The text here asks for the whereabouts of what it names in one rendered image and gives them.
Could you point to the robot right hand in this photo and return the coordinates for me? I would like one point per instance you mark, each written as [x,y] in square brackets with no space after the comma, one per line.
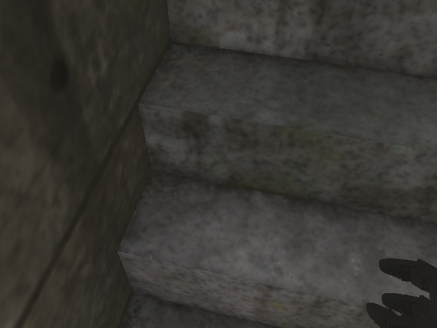
[416,312]

